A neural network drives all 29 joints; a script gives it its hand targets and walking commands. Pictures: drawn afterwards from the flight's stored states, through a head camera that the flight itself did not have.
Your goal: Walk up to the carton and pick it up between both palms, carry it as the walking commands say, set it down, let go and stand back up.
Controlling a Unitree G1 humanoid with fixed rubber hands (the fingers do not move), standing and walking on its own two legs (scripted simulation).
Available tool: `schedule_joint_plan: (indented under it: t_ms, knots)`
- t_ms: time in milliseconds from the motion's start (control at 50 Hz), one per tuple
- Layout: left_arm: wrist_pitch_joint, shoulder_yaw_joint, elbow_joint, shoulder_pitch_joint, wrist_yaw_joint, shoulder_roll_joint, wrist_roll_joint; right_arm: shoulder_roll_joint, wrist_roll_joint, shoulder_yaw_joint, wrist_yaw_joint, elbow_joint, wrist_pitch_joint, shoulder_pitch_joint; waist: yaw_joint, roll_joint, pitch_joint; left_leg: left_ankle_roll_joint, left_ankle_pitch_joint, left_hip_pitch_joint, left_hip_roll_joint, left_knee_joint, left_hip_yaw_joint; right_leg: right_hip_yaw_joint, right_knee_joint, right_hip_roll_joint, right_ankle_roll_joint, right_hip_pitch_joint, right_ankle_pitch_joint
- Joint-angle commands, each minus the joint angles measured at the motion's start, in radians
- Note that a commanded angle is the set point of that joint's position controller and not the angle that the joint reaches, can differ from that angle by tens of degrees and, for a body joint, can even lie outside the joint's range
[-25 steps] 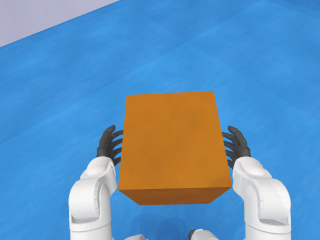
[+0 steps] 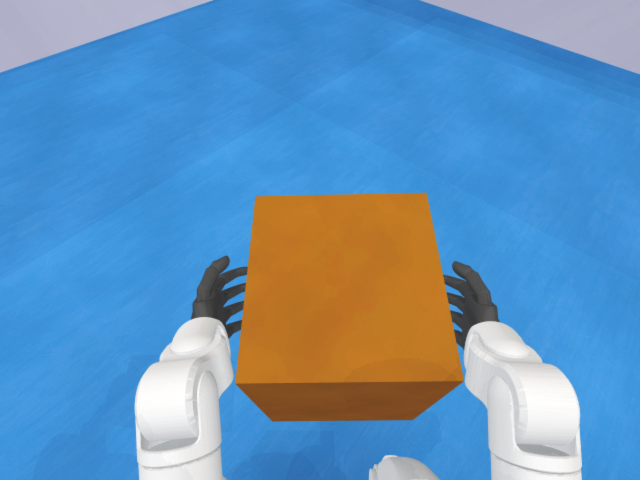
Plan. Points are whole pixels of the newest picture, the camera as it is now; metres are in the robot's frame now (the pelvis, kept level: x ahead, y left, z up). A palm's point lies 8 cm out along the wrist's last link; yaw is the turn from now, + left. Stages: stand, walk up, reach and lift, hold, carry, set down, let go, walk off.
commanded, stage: carry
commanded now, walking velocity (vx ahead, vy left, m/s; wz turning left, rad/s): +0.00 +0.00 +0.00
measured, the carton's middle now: (341, 318) +0.30 +0.00 +0.02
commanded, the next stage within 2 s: none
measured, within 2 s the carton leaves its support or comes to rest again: neither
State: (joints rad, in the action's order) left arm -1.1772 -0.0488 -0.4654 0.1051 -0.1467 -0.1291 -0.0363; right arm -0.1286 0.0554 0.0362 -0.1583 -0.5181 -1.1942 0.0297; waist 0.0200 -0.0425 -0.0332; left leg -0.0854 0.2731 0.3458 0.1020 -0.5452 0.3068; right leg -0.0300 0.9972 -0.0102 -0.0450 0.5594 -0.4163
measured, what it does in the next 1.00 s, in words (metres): steps on the spot: right foot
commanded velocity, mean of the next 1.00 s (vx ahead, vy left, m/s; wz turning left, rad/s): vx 0.00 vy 0.00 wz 0.00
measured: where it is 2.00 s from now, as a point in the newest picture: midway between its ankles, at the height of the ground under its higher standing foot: outside the picture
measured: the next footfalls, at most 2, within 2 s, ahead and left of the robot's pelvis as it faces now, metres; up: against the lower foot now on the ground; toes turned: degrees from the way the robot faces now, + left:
right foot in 0.12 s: +0.04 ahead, -0.13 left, +0.00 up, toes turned +4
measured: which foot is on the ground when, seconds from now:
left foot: down 0.00-1.00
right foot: up 0.00-0.10, down 0.12-1.00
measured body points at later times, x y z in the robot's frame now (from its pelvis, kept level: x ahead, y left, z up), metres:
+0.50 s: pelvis -0.06 +0.00 -0.01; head -0.08 +0.02 +0.44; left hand +0.21 +0.14 +0.08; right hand +0.19 -0.15 +0.09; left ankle -0.03 +0.07 -0.74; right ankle +0.01 -0.13 -0.73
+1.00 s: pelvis -0.07 -0.01 -0.01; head -0.10 +0.01 +0.44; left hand +0.19 +0.14 +0.07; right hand +0.18 -0.15 +0.07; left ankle -0.03 +0.07 -0.74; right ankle -0.01 -0.13 -0.74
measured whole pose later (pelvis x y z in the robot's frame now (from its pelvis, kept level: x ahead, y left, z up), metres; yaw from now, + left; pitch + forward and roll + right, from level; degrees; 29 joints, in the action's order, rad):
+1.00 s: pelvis -0.07 -0.01 -0.01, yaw -1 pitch +1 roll -1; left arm -1.19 -0.06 -0.39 0.08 -0.16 -0.13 -0.04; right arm -0.13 0.06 0.03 -0.15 -0.41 -1.19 0.02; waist 0.01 -0.03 -0.10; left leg -0.05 0.30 0.37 0.09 -0.64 0.25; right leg -0.03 0.59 -0.01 -0.01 0.41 -0.20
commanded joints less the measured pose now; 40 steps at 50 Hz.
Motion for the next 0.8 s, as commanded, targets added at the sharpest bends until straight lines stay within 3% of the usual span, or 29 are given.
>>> schedule_joint_plan:
  t_ms: [0, 20, 40, 60, 100, 120, 160, 240, 260, 280, 300, 340, 360, 400, 420, 460, 480, 500, 520, 540, 560, 580, 640, 660, 700, 720, 740, 760, 780]
  knots:
    - [0.022, 0.626, -0.134, 0.292, 0.114, -0.873, 0.282, -0.847, -0.285, -0.592, 0.135, -0.12, 0.052, 0.362, -0.015, 0.192, -0.399, -0.054, -0.456, -0.334, 0.262, 0.021, -0.168, -0.097, -0.308, -0.042, 0.028, -0.105, 0.084]
    - [0.025, 0.64, -0.158, 0.336, 0.121, -0.907, 0.289, -0.883, -0.288, -0.605, 0.142, -0.122, 0.054, 0.385, -0.009, 0.182, -0.412, -0.02, -0.423, -0.314, 0.229, -0.007, -0.145, -0.09, -0.412, -0.038, 0.029, -0.149, 0.164]
    - [0.027, 0.624, -0.13, 0.292, 0.125, -0.913, 0.28, -0.885, -0.298, -0.617, 0.145, -0.133, 0.052, 0.394, 0.003, 0.114, -0.41, 0.012, -0.333, -0.316, 0.208, -0.055, -0.123, -0.065, -0.572, -0.048, 0.03, -0.189, 0.29]
    - [0.022, 0.63, -0.139, 0.292, 0.123, -0.889, 0.283, -0.88, -0.291, -0.615, 0.143, -0.097, 0.046, 0.363, -0.003, 0.089, -0.376, 0.038, -0.275, -0.243, 0.155, -0.13, -0.109, 0.038, -0.58, -0.098, 0.045, -0.248, 0.485]
    - [0.015, 0.589, -0.103, 0.216, 0.121, -0.831, 0.249, -0.837, -0.291, -0.634, 0.14, -0.096, 0.036, 0.359, -0.008, -0.197, -0.368, 0.091, 0.263, 0.061, 0.026, -0.267, -0.146, 0.396, -0.606, -0.312, 0.135, -0.399, 0.797]
    - [0.014, 0.586, -0.092, 0.266, 0.13, -0.871, 0.25, -0.864, -0.3, -0.657, 0.142, -0.111, 0.028, 0.423, -0.006, -0.215, -0.313, 0.102, 0.384, 0.054, -0.042, -0.257, -0.202, 0.412, -0.634, -0.287, 0.153, -0.324, 0.633]
    - [0.013, 0.574, -0.112, 0.312, 0.133, -0.866, 0.257, -0.858, -0.293, -0.648, 0.137, -0.099, 0.024, 0.447, 0.0, -0.167, -0.277, 0.113, 0.314, 0.052, -0.047, -0.253, -0.199, 0.39, -0.692, -0.259, 0.158, -0.269, 0.397]
    - [0.019, 0.57, -0.081, 0.272, 0.13, -0.865, 0.242, -0.874, -0.312, -0.657, 0.137, -0.103, 0.032, 0.445, -0.01, -0.148, -0.344, 0.114, 0.171, -0.052, -0.069, -0.081, -0.175, 0.277, -0.649, -0.191, 0.139, -0.311, 0.422]
    - [0.008, 0.561, -0.046, 0.256, 0.123, -0.869, 0.231, -0.862, -0.313, -0.65, 0.135, -0.095, 0.024, 0.448, -0.01, -0.106, -0.34, 0.114, 0.144, -0.117, -0.07, -0.02, -0.151, 0.273, -0.653, -0.193, 0.124, -0.267, 0.373]
    - [0.017, 0.569, -0.092, 0.28, 0.125, -0.864, 0.245, -0.858, -0.319, -0.654, 0.137, -0.131, 0.03, 0.479, -0.015, -0.146, -0.358, 0.109, 0.105, -0.178, -0.045, 0.018, -0.165, 0.247, -0.655, -0.179, 0.098, -0.223, 0.292]
    - [0.015, 0.577, -0.065, 0.261, 0.122, -0.87, 0.243, -0.835, -0.31, -0.648, 0.137, -0.127, 0.029, 0.443, -0.015, -0.128, -0.342, 0.112, 0.095, -0.225, -0.017, 0.084, -0.168, 0.241, -0.617, -0.163, 0.096, -0.206, 0.342]
    - [0.006, 0.574, -0.072, 0.284, 0.121, -0.864, 0.247, -0.835, -0.31, -0.635, 0.133, -0.132, 0.023, 0.491, -0.011, -0.019, -0.302, 0.08, 0.207, -0.255, 0.11, 0.142, -0.284, 0.118, -0.569, -0.089, 0.026, -0.086, 0.145]
    - [-0.002, 0.583, -0.057, 0.275, 0.115, -0.851, 0.239, -0.81, -0.298, -0.605, 0.131, -0.093, 0.021, 0.448, -0.013, 0.163, -0.26, 0.055, 0.334, -0.213, 0.181, 0.222, -0.357, 0.056, -0.492, -0.046, 0.019, -0.047, 0.121]
    - [-0.007, 0.6, -0.082, 0.336, 0.115, -0.859, 0.257, -0.826, -0.298, -0.6, 0.131, -0.075, 0.014, 0.442, -0.02, 0.187, -0.218, 0.014, 0.48, -0.048, 0.288, 0.323, -0.408, -0.007, -0.305, -0.021, 0.028, -0.108, 0.089]
    - [-0.016, 0.598, -0.066, 0.338, 0.111, -0.848, 0.258, -0.799, -0.287, -0.586, 0.126, -0.07, 0.001, 0.457, -0.019, 0.214, -0.195, 0.001, 0.492, 0.015, 0.304, 0.326, -0.359, -0.002, -0.234, -0.031, 0.025, -0.126, 0.097]
    - [-0.027, 0.606, -0.038, 0.337, 0.118, -0.847, 0.261, -0.798, -0.285, -0.595, 0.126, -0.092, -0.001, 0.481, -0.009, 0.141, -0.188, 0.021, 0.427, 0.008, 0.298, 0.285, -0.305, -0.006, -0.322, -0.048, 0.042, -0.111, 0.134]
    - [-0.028, 0.604, -0.061, 0.386, 0.119, -0.86, 0.275, -0.835, -0.278, -0.585, 0.122, -0.054, -0.007, 0.472, -0.009, 0.146, -0.192, 0.034, 0.311, -0.018, 0.25, 0.224, -0.265, 0.019, -0.368, -0.064, 0.049, -0.136, 0.178]
    - [-0.031, 0.591, -0.014, 0.321, 0.116, -0.851, 0.27, -0.807, -0.263, -0.574, 0.115, -0.044, -0.009, 0.428, -0.007, 0.09, -0.246, 0.056, 0.164, -0.108, 0.219, 0.151, -0.247, 0.027, -0.473, -0.055, 0.055, -0.136, 0.269]
    - [-0.024, 0.616, -0.072, 0.356, 0.116, -0.851, 0.293, -0.818, -0.256, -0.569, 0.119, -0.034, -0.005, 0.383, -0.017, 0.071, -0.303, 0.07, -0.05, -0.174, 0.188, 0.054, -0.218, 0.035, -0.508, -0.077, 0.054, -0.17, 0.474]
    - [-0.024, 0.602, -0.079, 0.36, 0.115, -0.844, 0.279, -0.836, -0.273, -0.588, 0.119, -0.053, -0.002, 0.43, -0.016, 0.023, -0.335, 0.079, -0.115, -0.16, 0.137, -0.012, -0.185, 0.08, -0.527, -0.107, 0.064, -0.24, 0.571]
    - [-0.025, 0.608, -0.064, 0.338, 0.107, -0.839, 0.281, -0.814, -0.261, -0.567, 0.116, -0.028, -0.003, 0.38, -0.019, 0.072, -0.344, 0.083, -0.1, -0.18, 0.121, -0.025, -0.171, 0.076, -0.508, -0.097, 0.064, -0.226, 0.568]
    - [-0.018, 0.625, -0.089, 0.362, 0.113, -0.855, 0.276, -0.811, -0.273, -0.579, 0.126, -0.094, 0.009, 0.44, -0.021, 0.065, -0.327, 0.084, -0.109, -0.171, 0.12, -0.005, -0.196, 0.076, -0.496, -0.102, 0.067, -0.214, 0.561]
    - [-0.013, 0.602, -0.095, 0.35, 0.115, -0.84, 0.273, -0.827, -0.261, -0.579, 0.119, -0.057, 0.01, 0.411, -0.021, 0.023, -0.31, 0.074, 0.059, -0.157, 0.108, 0.031, -0.207, 0.086, -0.524, -0.093, 0.059, -0.21, 0.427]
    - [-0.012, 0.568, -0.01, 0.315, 0.119, -0.839, 0.255, -0.808, -0.242, -0.559, 0.117, -0.006, 0.013, 0.399, -0.018, 0.012, -0.31, 0.077, 0.043, -0.149, 0.107, 0.008, -0.194, 0.084, -0.532, -0.098, 0.066, -0.222, 0.468]
    - [-0.013, 0.587, -0.035, 0.324, 0.115, -0.852, 0.254, -0.803, -0.259, -0.575, 0.119, -0.073, 0.021, 0.457, -0.017, 0.05, -0.306, 0.077, -0.023, -0.147, 0.105, 0.007, -0.196, 0.083, -0.509, -0.098, 0.067, -0.218, 0.498]
    - [-0.005, 0.584, -0.041, 0.334, 0.116, -0.833, 0.244, -0.803, -0.268, -0.574, 0.127, -0.06, 0.027, 0.474, -0.015, 0.065, -0.307, 0.068, 0.071, -0.15, 0.116, 0.043, -0.21, 0.064, -0.506, -0.086, 0.068, -0.21, 0.419]
    - [-0.005, 0.586, -0.051, 0.358, 0.111, -0.836, 0.253, -0.811, -0.257, -0.569, 0.121, -0.044, 0.02, 0.448, -0.017, 0.02, -0.282, 0.06, 0.08, -0.15, 0.131, 0.071, -0.237, 0.065, -0.509, -0.08, 0.061, -0.184, 0.4]
    - [-0.005, 0.59, -0.055, 0.335, 0.117, -0.838, 0.253, -0.799, -0.254, -0.574, 0.121, -0.066, 0.023, 0.45, -0.015, 0.046, -0.284, 0.062, 0.175, -0.137, 0.116, 0.052, -0.231, 0.086, -0.533, -0.075, 0.066, -0.16, 0.326]
    - [0.001, 0.573, -0.034, 0.328, 0.117, -0.819, 0.237, -0.802, -0.265, -0.586, 0.124, -0.063, 0.028, 0.487, -0.014, 0.008, -0.271, 0.066, 0.21, -0.132, 0.119, 0.066, -0.236, 0.078, -0.544, -0.072, 0.071, -0.165, 0.241]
